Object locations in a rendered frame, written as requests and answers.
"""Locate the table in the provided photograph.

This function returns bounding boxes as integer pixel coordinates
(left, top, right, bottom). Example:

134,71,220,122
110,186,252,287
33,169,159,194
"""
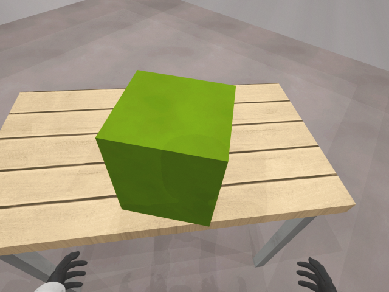
0,83,356,292

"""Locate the right robot hand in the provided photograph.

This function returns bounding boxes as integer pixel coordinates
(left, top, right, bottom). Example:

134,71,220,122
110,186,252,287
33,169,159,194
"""
297,257,337,292

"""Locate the left robot hand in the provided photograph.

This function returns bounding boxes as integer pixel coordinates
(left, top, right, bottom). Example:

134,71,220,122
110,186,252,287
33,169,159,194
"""
46,251,88,290

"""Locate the carton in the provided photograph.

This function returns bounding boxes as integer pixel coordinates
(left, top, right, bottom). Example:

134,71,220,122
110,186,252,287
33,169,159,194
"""
95,70,236,227

